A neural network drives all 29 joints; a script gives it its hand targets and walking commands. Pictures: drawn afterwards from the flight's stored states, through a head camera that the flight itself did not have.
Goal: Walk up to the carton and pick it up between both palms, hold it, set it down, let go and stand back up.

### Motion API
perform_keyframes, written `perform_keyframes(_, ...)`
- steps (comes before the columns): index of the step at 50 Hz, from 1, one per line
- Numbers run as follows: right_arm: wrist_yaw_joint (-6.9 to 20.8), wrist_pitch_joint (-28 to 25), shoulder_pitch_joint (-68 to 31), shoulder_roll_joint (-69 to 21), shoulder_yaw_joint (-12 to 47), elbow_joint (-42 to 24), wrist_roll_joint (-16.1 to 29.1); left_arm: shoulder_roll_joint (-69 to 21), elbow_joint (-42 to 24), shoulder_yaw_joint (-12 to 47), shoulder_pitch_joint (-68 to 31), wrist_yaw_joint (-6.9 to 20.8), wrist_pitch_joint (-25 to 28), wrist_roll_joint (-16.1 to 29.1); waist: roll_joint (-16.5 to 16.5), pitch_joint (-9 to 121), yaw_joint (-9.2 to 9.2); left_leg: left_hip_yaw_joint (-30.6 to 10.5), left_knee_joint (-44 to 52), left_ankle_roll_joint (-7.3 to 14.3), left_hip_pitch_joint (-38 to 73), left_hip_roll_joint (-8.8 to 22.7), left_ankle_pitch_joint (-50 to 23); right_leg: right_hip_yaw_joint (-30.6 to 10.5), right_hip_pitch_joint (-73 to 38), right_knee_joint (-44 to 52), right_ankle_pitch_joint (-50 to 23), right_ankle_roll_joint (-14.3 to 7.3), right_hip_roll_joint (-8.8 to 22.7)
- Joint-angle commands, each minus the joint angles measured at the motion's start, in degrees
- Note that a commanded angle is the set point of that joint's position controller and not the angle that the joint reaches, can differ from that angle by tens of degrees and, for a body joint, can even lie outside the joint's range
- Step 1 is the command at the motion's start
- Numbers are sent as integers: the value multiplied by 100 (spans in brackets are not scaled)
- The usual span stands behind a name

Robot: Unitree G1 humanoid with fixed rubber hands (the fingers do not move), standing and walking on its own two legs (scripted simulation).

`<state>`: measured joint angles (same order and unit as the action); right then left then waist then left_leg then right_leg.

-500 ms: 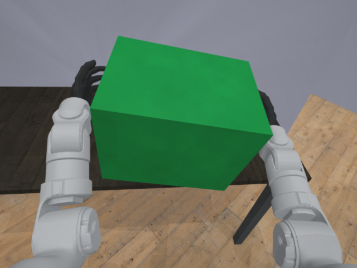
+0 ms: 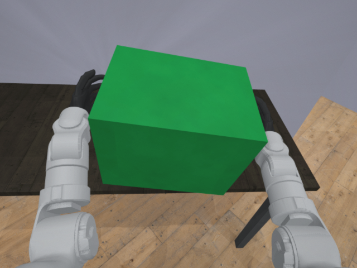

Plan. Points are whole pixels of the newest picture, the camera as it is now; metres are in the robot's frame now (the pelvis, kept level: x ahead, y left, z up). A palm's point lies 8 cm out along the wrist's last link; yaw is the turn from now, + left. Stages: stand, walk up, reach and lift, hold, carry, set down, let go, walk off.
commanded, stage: set down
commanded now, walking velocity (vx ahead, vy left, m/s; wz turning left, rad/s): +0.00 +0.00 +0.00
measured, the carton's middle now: (174, 125) +0.42 +0.00 +0.11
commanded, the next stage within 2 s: none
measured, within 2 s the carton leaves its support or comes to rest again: rests again in 1.70 s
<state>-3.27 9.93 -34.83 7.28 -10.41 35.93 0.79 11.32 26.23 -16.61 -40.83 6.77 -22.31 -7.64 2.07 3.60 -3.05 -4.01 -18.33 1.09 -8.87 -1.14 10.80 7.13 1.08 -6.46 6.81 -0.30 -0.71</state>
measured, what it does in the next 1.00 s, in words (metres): stands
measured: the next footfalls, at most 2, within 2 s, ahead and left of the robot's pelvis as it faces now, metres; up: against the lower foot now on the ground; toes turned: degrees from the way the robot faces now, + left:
none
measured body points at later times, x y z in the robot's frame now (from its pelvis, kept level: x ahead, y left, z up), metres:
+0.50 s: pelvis -0.02 +0.00 +0.00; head +0.00 +0.02 +0.45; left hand +0.44 +0.19 +0.17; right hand +0.39 -0.22 +0.13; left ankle -0.02 +0.10 -0.75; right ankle -0.04 -0.11 -0.75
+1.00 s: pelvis +0.01 +0.01 +0.00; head +0.03 +0.04 +0.45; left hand +0.46 +0.20 +0.14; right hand +0.40 -0.20 +0.10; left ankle -0.02 +0.10 -0.75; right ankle -0.04 -0.11 -0.75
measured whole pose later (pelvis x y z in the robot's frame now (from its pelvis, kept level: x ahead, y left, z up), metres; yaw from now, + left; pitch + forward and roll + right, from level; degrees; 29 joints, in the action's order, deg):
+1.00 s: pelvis +0.01 +0.01 +0.00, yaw +1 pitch +7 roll -2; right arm -0.2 5.9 -37.0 3.3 -22.3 42.1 -10.0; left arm 11.0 44.8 -18.6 -47.2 7.2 -11.6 -9.8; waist 0.1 5.8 -4.4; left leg -4.7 -18.2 2.0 -15.1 -2.1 10.0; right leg 7.4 6.9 -5.9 5.2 0.1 0.0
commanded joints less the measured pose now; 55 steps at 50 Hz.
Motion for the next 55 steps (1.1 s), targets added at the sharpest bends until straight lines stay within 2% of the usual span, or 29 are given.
perform_keyframes(1,384,-196,-3842,-1491,1015,-1331,70,-2076,-443,1597,-2819,669,123,323,-437,1762,-224,23,-50,-360,355,11,-2441,-167,-1170,-545,-2232,19,-130)
perform_keyframes(7,578,-314,-4310,-1486,581,-1337,-300,-2148,-220,1531,-3405,602,424,294,-609,2455,-207,-3,-72,-488,772,67,-2210,-1,-529,-456,-1584,-69,-169)
perform_keyframes(13,763,-631,-4769,-1749,296,-1181,-747,-2267,76,1547,-4025,414,895,271,-775,3336,-94,13,-111,-480,966,108,-2337,32,-290,-445,-1560,-99,-155)
perform_keyframes(16,822,-646,-4899,-1891,206,-978,-912,-2189,557,1320,-4103,412,983,210,-660,3189,20,35,-10,-353,543,96,-2022,-27,-488,-489,-1596,-58,-71)
perform_keyframes(21,866,-427,-4679,-1941,-71,-479,-1120,-1794,1313,588,-3911,544,917,-84,-336,2212,162,94,339,-69,-293,61,-1230,-131,-1001,-618,-1571,78,79)
perform_keyframes(24,814,-340,-4533,-1964,-164,-471,-1180,-1652,1561,262,-3734,636,901,-219,-142,2010,180,100,466,61,-565,30,-1178,-187,-1392,-710,-1939,149,127)
perform_keyframes(27,739,-308,-4378,-1979,-200,-528,-1212,-1593,1625,90,-3618,716,943,-308,-23,2097,149,101,536,139,-664,3,-1325,-220,-1745,-802,-2409,199,138)
perform_keyframes(30,667,-374,-4292,-2060,-133,-672,-1240,-1707,1535,228,-3641,744,1075,-239,-28,2561,37,75,474,144,-560,-15,-1744,-233,-1930,-893,-2988,200,121)
perform_keyframes(36,532,-766,-4247,-2369,146,-927,-1177,-2253,1003,1030,-3910,656,1489,107,-478,3900,-216,-15,51,-52,-230,-29,-3248,-264,-1987,-1086,-4344,90,47)
perform_keyframes(38,503,-888,-4226,-2505,268,-926,-1139,-2438,874,1269,-3979,598,1590,178,-638,4155,-231,-32,-78,-118,-210,-9,-3598,-298,-1904,-1074,-4477,40,52)
perform_keyframes(40,500,-912,-4072,-2525,333,-681,-1114,-2545,856,1431,-3965,542,1608,194,-790,3973,-280,-60,-150,-203,-154,38,-3760,-298,-1683,-982,-4272,-14,36)
perform_keyframes(43,553,-861,-3924,-2431,330,-481,-1029,-2657,909,1488,-3720,501,1497,152,-883,3388,-331,-108,-250,-365,207,83,-3761,-220,-1121,-743,-3521,-93,-30)
perform_keyframes(46,618,-749,-3840,-2301,271,-424,-969,-2630,1121,1241,-3361,536,1341,-8,-782,2594,-259,-150,-206,-421,242,110,-3266,-178,-884,-546,-2755,-144,-51)
perform_keyframes(50,691,-660,-3861,-2120,135,-595,-1004,-2484,1287,767,-3023,567,1190,-261,-554,2038,-21,-160,-26,-363,54,138,-2815,-127,-940,-554,-2304,-116,-61)
perform_keyframes(53,781,-688,-3852,-2057,26,-648,-1080,-2524,1099,738,-3060,489,1199,-354,-588,2298,70,-210,-114,-458,616,201,-3261,-45,-553,-540,-2128,-136,-137)
perform_keyframes(55,868,-798,-3956,-2024,-30,-710,-1164,-2644,882,940,-3243,389,1296,-303,-659,2753,52,-279,-271,-599,1319,292,-3811,26,1,-414,-1803,-181,-227)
